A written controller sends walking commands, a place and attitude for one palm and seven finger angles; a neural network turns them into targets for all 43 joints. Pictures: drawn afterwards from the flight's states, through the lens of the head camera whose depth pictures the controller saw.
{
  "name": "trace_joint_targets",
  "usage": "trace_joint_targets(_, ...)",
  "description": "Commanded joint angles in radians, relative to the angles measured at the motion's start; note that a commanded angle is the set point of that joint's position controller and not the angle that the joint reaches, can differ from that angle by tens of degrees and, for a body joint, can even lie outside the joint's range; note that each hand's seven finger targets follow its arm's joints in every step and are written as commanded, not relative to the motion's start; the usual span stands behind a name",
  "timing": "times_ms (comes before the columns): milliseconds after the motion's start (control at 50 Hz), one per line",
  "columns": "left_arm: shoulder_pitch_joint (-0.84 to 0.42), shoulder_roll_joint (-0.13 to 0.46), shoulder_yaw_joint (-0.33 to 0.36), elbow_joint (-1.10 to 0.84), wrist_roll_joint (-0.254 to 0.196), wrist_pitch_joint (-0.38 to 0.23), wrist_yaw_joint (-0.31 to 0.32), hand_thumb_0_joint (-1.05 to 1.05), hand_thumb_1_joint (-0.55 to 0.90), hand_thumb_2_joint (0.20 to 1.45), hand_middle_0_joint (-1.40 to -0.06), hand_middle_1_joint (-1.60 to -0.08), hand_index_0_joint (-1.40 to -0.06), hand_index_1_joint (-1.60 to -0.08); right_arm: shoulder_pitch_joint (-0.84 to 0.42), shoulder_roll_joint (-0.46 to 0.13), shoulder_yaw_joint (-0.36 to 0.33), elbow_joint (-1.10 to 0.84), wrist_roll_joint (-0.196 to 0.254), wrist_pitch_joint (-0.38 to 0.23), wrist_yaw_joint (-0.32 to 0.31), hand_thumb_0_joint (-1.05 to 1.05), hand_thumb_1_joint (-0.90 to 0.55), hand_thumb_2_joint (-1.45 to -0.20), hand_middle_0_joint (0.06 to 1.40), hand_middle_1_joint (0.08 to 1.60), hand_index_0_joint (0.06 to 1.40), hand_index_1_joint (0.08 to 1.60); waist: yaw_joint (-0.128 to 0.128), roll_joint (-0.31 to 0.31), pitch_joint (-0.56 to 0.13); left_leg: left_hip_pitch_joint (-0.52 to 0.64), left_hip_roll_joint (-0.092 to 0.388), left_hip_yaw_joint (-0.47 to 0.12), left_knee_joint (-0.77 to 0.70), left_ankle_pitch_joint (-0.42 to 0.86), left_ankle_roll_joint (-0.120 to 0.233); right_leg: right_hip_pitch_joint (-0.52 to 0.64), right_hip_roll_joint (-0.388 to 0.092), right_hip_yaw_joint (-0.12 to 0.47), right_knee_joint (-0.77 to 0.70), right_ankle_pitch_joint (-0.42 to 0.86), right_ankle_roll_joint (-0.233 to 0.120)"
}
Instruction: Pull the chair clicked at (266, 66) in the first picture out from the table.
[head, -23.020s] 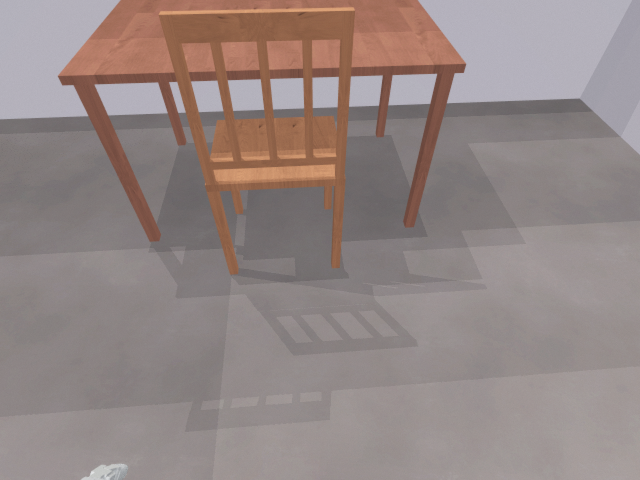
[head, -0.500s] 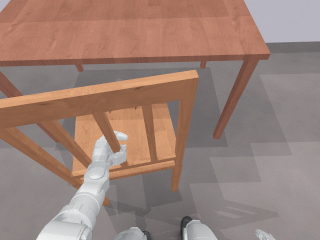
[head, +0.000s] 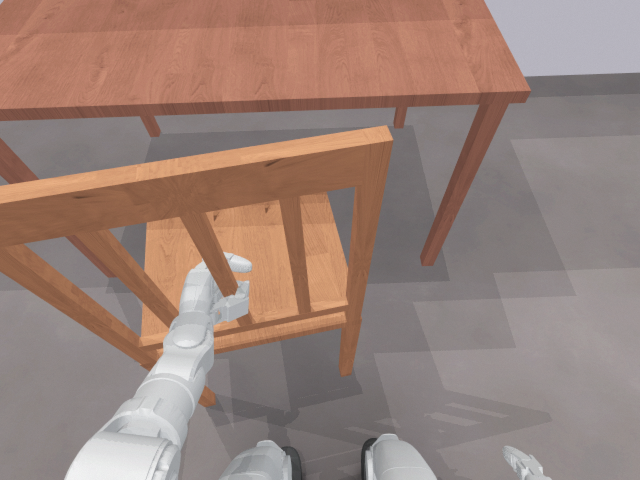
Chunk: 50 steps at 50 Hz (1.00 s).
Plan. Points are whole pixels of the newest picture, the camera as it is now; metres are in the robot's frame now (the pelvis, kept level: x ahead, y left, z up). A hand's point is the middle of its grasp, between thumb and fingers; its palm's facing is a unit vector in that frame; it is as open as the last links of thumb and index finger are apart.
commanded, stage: step backward, pulling the chair out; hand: left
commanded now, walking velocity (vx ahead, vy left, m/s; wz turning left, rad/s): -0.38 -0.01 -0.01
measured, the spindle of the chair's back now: (224, 278) +0.38 +0.14 -0.04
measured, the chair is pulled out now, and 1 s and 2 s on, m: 0.20 0.31 0.55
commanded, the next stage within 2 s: stop walking, hand still on the chair in 1.76 s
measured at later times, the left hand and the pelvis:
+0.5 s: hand (238, 319) +0.33 +0.11 -0.06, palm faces -0.01 -0.98 -0.19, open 5.4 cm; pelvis -0.03 +0.00 +0.00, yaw -3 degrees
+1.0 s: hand (236, 376) +0.25 +0.11 -0.05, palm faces -0.03 -0.98 -0.19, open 5.4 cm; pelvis -0.11 +0.00 +0.01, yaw -4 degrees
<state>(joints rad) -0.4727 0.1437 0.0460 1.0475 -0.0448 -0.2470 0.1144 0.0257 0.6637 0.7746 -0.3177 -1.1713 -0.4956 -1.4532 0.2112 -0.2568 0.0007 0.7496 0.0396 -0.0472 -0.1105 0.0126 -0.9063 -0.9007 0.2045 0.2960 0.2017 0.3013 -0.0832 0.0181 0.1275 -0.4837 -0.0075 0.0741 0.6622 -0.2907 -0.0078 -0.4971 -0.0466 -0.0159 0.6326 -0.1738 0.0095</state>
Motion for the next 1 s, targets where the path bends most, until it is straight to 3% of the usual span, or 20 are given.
trace_joint_targets(0, -0.304, 0.191, -0.031, -0.217, 0.038, -0.067, 0.006, 0.0, 0.9, 0.9, -0.5, -1.45, -0.5, -1.45, 0.046, -0.143, -0.042, -0.095, -0.001, -0.032, -0.02, 0.0, -0.9, -0.9, 0.2, 0.3, 0.2, 0.3, 0.031, -0.041, -0.441, 0.221, 0.136, -0.156, -0.15, 0.127, 0.02, 0.155, -0.13, 0.122, -0.138, 0.065, -0.035)
trace_joint_targets(40, -0.325, 0.155, -0.056, -0.226, 0.029, -0.075, 0.0, 0.0, 0.9, 0.9, -0.5, -1.45, -0.5, -1.45, 0.024, -0.141, -0.036, -0.123, 0.003, -0.028, -0.018, 0.0, -0.9, -0.9, 0.2, 0.3, 0.2, 0.3, 0.041, 0.049, -0.41, 0.154, 0.227, -0.213, -0.268, -0.014, 0.059, 0.151, -0.05, 0.063, -0.029, -0.19, -0.017)
trace_joint_targets(80, -0.344, 0.141, -0.053, -0.248, 0.03, -0.071, 0.001, 0.0, 0.9, 0.9, -0.5, -1.45, -0.5, -1.45, 0.012, -0.138, -0.035, -0.13, -0.009, -0.025, -0.021, 0.0, -0.9, -0.9, 0.2, 0.3, 0.2, 0.3, 0.053, 0.211, -0.396, 0.144, 0.301, -0.304, -0.328, 0.043, 0.101, 0.139, -0.001, 0.027, 0.143, -0.187, -0.02)
trace_joint_targets(160, -0.33, 0.137, -0.047, -0.223, 0.037, -0.064, -0.01, 0.0, 0.9, 0.9, -0.5, -1.45, -0.5, -1.45, 0.052, -0.129, -0.043, -0.106, -0.024, -0.039, -0.014, 0.0, -0.9, -0.9, 0.2, 0.3, 0.2, 0.3, 0.047, 0.107, -0.443, 0.291, 0.307, -0.244, -0.183, 0.49, 0.107, 0.181, -0.005, 0.033, 0.059, -0.057, -0.016)
trace_joint_targets(220, -0.329, 0.14, -0.05, -0.23, 0.05, -0.068, -0.018, 0.0, 0.9, 0.9, -0.5, -1.45, -0.5, -1.45, 0.03, -0.132, -0.041, -0.098, -0.032, -0.036, -0.007, 0.0, -0.9, -0.9, 0.2, 0.3, 0.2, 0.3, 0.058, 0.188, -0.391, 0.227, 0.294, -0.215, -0.186, 0.398, 0.086, 0.212, -0.023, 0.04, 0.009, -0.05, -0.027)
trace_joint_targets(280, -0.262, 0.212, 0.007, -0.236, 0.039, -0.066, -0.013, 0.0, 0.9, 0.9, -0.5, -1.45, -0.5, -1.45, 0.04, -0.133, -0.053, -0.105, -0.023, -0.03, -0.014, 0.0, -0.9, -0.9, 0.2, 0.3, 0.2, 0.3, 0.049, 0.067, -0.486, 0.23, 0.242, -0.165, -0.12, 0.372, 0.048, 0.293, -0.054, 0.092, -0.039, 0.187, -0.033)
trace_joint_targets(360, -0.233, 0.272, 0.027, -0.235, 0.03, -0.066, 0.0, 0.0, 0.9, 0.9, -0.5, -1.45, -0.5, -1.45, 0.024, -0.118, -0.051, -0.107, -0.016, -0.025, -0.025, 0.0, -0.9, -0.9, 0.2, 0.3, 0.2, 0.3, 0.039, -0.077, -0.457, 0.226, 0.076, -0.086, 0.073, -0.051, -0.026, 0.165, -0.28, 0.323, -0.256, 0.119, -0.133)
trace_joint_targets(440, -0.243, 0.262, 0.039, -0.219, 0.044, -0.037, 0.0, 0.0, 0.9, 0.9, -0.5, -1.45, -0.5, -1.45, 0.008, -0.11, -0.025, -0.088, -0.021, -0.028, -0.022, 0.0, -0.9, -0.9, 0.2, 0.3, 0.2, 0.3, 0.046, -0.182, -0.441, 0.126, 0.042, -0.167, 0.097, -0.131, -0.027, 0.303, -0.299, 0.233, -0.202, 0.423, -0.143)
trace_joint_targets(480, -0.238, 0.248, 0.031, -0.206, 0.04, -0.021, -0.002, 0.0, 0.9, 0.9, -0.5, -1.45, -0.5, -1.45, 0.026, -0.127, -0.025, -0.069, -0.022, -0.027, -0.032, 0.0, -0.9, -0.9, 0.2, 0.3, 0.2, 0.3, 0.037, -0.165, -0.424, 0.17, 0.068, -0.159, -0.089, 0.02, -0.021, 0.325, -0.229, 0.154, -0.129, 0.487, -0.096)
trace_joint_targets(500, -0.245, 0.225, 0.009, -0.217, 0.04, -0.021, -0.005, 0.0, 0.9, 0.9, -0.5, -1.45, -0.5, -1.45, 0.032, -0.138, -0.031, -0.069, -0.022, -0.026, -0.034, 0.0, -0.9, -0.9, 0.2, 0.3, 0.2, 0.3, 0.034, -0.1, -0.437, 0.212, 0.108, -0.171, -0.19, 0.255, -0.003, 0.315, -0.164, 0.111, -0.084, 0.459, -0.054)
trace_joint_targets(540, -0.272, 0.168, -0.029, -0.252, 0.033, -0.037, -0.02, 0.0, 0.9, 0.9, -0.5, -1.45, -0.5, -1.45, 0.016, -0.139, -0.041, -0.107, -0.02, -0.011, -0.02, 0.0, -0.9, -0.9, 0.2, 0.3, 0.2, 0.3, 0.048, 0.054, -0.451, 0.246, 0.25, -0.26, -0.241, 0.482, 0.066, 0.278, -0.035, 0.036, 0.019, 0.161, 0.003)
trace_joint_targets(580, -0.313, 0.141, -0.045, -0.298, 0.042, -0.04, -0.025, 0.0, 0.9, 0.9, -0.5, -1.45, -0.5, -1.45, 0.003, -0.12, -0.039, -0.119, -0.044, 0.001, -0.007, 0.0, -0.9, -0.9, 0.2, 0.3, 0.2, 0.3, 0.047, 0.273, -0.445, 0.292, 0.309, -0.32, -0.254, 0.611, 0.119, 0.182, -0.001, 0.029, 0.145, -0.152, -0.003)
trace_joint_targets(620, -0.283, 0.131, -0.035, -0.284, 0.047, -0.042, -0.02, 0.0, 0.9, 0.9, -0.5, -1.45, -0.5, -1.45, 0.037, -0.119, -0.05, -0.105, -0.048, -0.009, 0.01, 0.0, -0.9, -0.9, 0.2, 0.3, 0.2, 0.3, 0.05, 0.231, -0.436, 0.398, 0.334, -0.323, -0.185, 0.805, 0.139, 0.126, 0.01, 0.032, 0.11, -0.233, -0.017)
trace_joint_targets(660, -0.262, 0.147, -0.023, -0.27, 0.051, -0.05, -0.021, 0.0, 0.9, 0.9, -0.5, -1.45, -0.5, -1.45, 0.068, -0.13, -0.056, -0.096, -0.043, -0.018, 0.021, 0.0, -0.9, -0.9, 0.2, 0.3, 0.2, 0.3, 0.036, 0.165, -0.475, 0.49, 0.324, -0.297, -0.107, 0.988, 0.123, 0.173, 0.012, 0.032, -0.004, -0.068, -0.019)
trace_joint_targets(740, -0.249, 0.185, -0.004, -0.291, 0.065, -0.067, -0.029, 0.0, 0.9, 0.9, -0.5, -1.45, -0.5, -1.45, 0.053, -0.135, -0.057, -0.101, -0.045, -0.013, 0.027, 0.0, -0.9, -0.9, 0.2, 0.3, 0.2, 0.3, 0.035, 0.236, -0.466, 0.387, 0.278, -0.233, -0.105, 0.792, 0.08, 0.284, -0.013, 0.045, -0.107, 0.154, -0.03)
trace_joint_targets(780, -0.182, 0.246, 0.051, -0.281, 0.049, -0.067, -0.026, 0.0, 0.9, 0.9, -0.5, -1.45, -0.5, -1.45, 0.052, -0.136, -0.066, -0.114, -0.031, -0.006, 0.016, 0.0, -0.9, -0.9, 0.2, 0.3, 0.2, 0.3, 0.031, 0.09, -0.54, 0.337, 0.227, -0.183, -0.072, 0.69, 0.039, 0.393, -0.044, 0.065, -0.125, 0.41, -0.032)
trace_joint_targets(820, -0.177, 0.267, 0.05, -0.308, 0.038, -0.068, -0.024, 0.0, 0.9, 0.9, -0.5, -1.45, -0.5, -1.45, 0.014, -0.116, -0.059, -0.142, -0.016, -0.003, 0.001, 0.0, -0.9, -0.9, 0.2, 0.3, 0.2, 0.3, 0.028, -0.055, -0.533, 0.225, 0.118, -0.102, 0.018, 0.262, -0.013, 0.408, -0.18, 0.178, -0.168, 0.51, -0.084)
trace_joint_targets(860, -0.138, 0.292, 0.057, -0.268, 0.025, -0.037, -0.018, 0.0, 0.9, 0.9, -0.5, -1.45, -0.5, -1.45, -0.03, -0.118, -0.046, -0.143, -0.014, -0.002, -0.011, 0.0, -0.9, -0.9, 0.2, 0.3, 0.2, 0.3, 0.055, -0.082, -0.455, 0.125, 0.037, -0.131, 0.183, -0.154, -0.033, 0.323, -0.312, 0.268, -0.246, 0.467, -0.165)
trace_joint_targets(940, -0.15, 0.251, 0.059, -0.246, 0.035, 0.009, -0.013, 0.0, 0.9, 0.9, -0.5, -1.45, -0.5, -1.45, -0.019, -0.112, -0.017, -0.104, -0.024, -0.009, -0.019, 0.0, -0.9, -0.9, 0.2, 0.3, 0.2, 0.3, 0.052, -0.165, -0.432, 0.085, 0.041, -0.188, 0.102, -0.162, -0.028, 0.401, -0.29, 0.163, -0.17, 0.593, -0.147)
trace_joint_targets(980, -0.165, 0.231, 0.033, -0.246, 0.029, 0.023, -0.01, 0.0, 0.9, 0.9, -0.5, -1.45, -0.5, -1.45, 0.012, -0.127, -0.018, -0.089, -0.026, -0.007, -0.032, 0.0, -0.9, -0.9, 0.2, 0.3, 0.2, 0.3, 0.042, -0.119, -0.419, 0.168, 0.065, -0.161, -0.125, 0.001, -0.023, 0.4, -0.233, 0.107, -0.125, 0.585, -0.099)
